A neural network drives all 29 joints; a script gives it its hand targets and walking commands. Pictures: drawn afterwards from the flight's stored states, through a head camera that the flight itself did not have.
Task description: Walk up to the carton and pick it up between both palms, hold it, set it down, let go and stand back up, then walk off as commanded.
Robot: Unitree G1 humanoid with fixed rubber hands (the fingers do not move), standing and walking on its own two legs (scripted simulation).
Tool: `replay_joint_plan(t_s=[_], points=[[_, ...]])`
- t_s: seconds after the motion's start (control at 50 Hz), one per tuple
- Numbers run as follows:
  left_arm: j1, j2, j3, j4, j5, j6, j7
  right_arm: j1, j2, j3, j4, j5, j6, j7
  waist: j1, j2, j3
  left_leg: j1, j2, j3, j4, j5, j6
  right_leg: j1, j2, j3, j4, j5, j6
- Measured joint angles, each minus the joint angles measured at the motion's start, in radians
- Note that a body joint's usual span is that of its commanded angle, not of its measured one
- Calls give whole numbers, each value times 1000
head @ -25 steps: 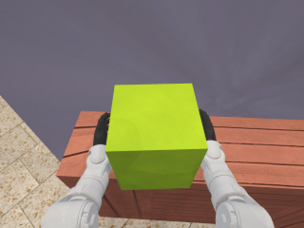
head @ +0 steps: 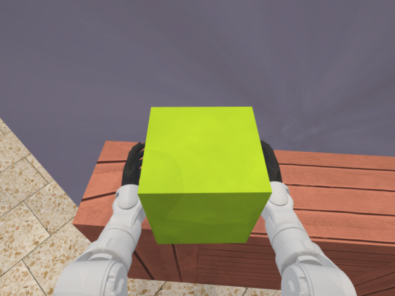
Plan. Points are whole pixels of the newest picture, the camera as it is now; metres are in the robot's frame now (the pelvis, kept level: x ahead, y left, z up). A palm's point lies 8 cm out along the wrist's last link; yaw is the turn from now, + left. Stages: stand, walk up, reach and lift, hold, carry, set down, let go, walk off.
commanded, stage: reach and lift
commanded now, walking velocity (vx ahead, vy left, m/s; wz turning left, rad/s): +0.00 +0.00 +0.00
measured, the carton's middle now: (201, 179) +0.38 -0.01 +0.01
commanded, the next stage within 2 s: none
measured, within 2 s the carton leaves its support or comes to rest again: leaves its support in 0.14 s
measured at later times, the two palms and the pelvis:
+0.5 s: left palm (128, 162) +0.38 +0.13 +0.08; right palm (278, 160) +0.38 -0.17 +0.08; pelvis -0.01 +0.00 +0.00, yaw +0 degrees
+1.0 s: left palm (119, 148) +0.38 +0.14 +0.13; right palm (283, 146) +0.37 -0.16 +0.13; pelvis -0.01 +0.00 +0.01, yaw +0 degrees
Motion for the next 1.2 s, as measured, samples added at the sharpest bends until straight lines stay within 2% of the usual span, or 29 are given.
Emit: replay_joint_plan(t_s=[0.12, 0.26, 0.36, 0.48, 0.56, 0.68, 0.78, 0.92, 1.06, 1.2], points=[[8, 4, -51, -21, -35, -7, 12, 18, -22, 69, -18, 58, -14, -23, 4, 7, -21, -28, 2, -7, 22, -7, -1, -20, 2, -6, 11, -3, -1], [11, 8, -83, -68, -77, -16, 19, 15, -42, 117, -56, 118, -21, -27, 3, 15, -59, -53, -2, -13, 35, -8, 0, -42, -1, -10, 21, -5, 1], [-20, 6, -65, -70, -55, -2, 20, -19, -52, 108, -25, 115, -36, -27, 4, 11, -46, -11, -3, -12, 20, -2, 1, 0, -2, -8, 8, -1, 2], [-34, -15, -7, -80, 12, 18, 16, -43, -66, 98, 32, 103, -67, -27, 7, 0, -23, 63, -2, -6, -20, 12, 1, 71, 1, -1, -30, 14, 1], [-29, -24, 26, -89, 42, 49, 10, -49, -66, 97, 53, 91, -53, -29, 7, -14, 5, 115, 0, 4, -46, 21, 0, 115, 2, 9, -47, 21, 1], [24, -22, -8, -183, 21, 137, 12, -14, -59, 134, -18, 118, 27, -29, -10, -25, 9, 130, 0, 3, -60, 31, -1, 134, 3, 9, -66, 32, 0], [45, -15, -41, -290, 10, 234, 18, 0, -65, 168, -109, 165, 112, -31, -8, -31, -1, 114, 1, 7, -57, 34, 0, 118, 5, 14, -67, 40, 0], [33, -6, -60, -422, 11, 416, 23, -22, -82, 193, -191, 221, 253, -32, -6, -29, -10, 133, 0, 3, -61, 34, 2, 145, 5, 12, -83, 45, 3], [22, -13, -35, -593, 65, 630, 1, -40, -92, 220, -282, 269, 390, -44, -20, -42, 47, 247, -5, -4, -94, 36, 7, 264, 2, 9, -120, 45, 8], [35, -33, 9, -730, 120, 768, -38, -42, -71, 213, -342, 293, 457, -50, -42, -64, 109, 346, -12, -2, -108, 31, 15, 363, -4, 14, -135, 41, 17]])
